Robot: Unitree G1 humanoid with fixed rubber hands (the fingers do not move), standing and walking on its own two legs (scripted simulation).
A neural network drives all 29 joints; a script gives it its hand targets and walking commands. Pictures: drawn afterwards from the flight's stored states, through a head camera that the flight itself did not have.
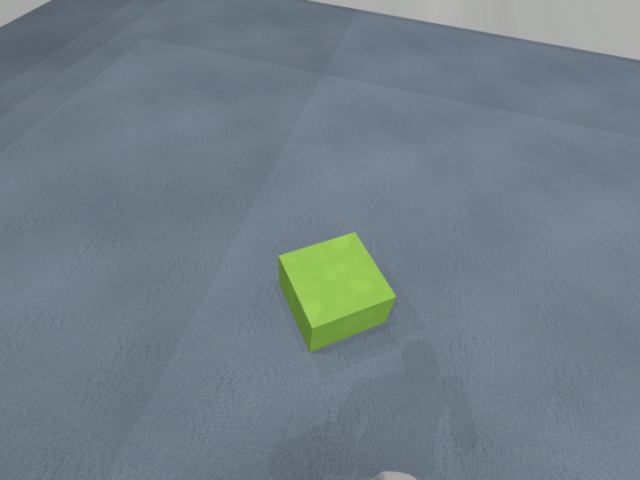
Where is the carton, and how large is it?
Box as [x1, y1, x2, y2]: [279, 232, 395, 351]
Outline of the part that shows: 354,232 279,255 279,284 309,351 384,322 395,298 395,295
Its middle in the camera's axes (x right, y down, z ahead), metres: +0.05 +0.17 +1.35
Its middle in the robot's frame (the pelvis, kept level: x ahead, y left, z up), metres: +0.79 -0.07 -0.68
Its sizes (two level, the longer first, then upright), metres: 0.293 0.288 0.178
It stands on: the floor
